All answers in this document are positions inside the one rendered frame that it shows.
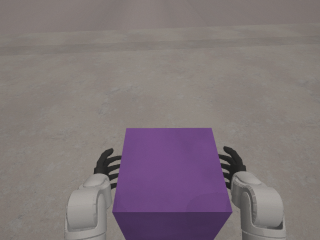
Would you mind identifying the robot right hand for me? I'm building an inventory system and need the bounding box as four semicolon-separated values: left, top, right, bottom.
218;146;246;189

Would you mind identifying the carton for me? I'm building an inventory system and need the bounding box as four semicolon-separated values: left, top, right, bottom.
112;128;233;240

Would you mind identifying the left robot forearm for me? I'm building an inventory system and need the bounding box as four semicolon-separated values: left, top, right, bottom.
64;173;112;240

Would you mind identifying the robot left hand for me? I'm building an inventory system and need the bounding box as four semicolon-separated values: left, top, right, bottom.
93;148;122;189

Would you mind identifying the right robot forearm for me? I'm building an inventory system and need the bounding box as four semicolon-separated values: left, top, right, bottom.
230;171;286;240

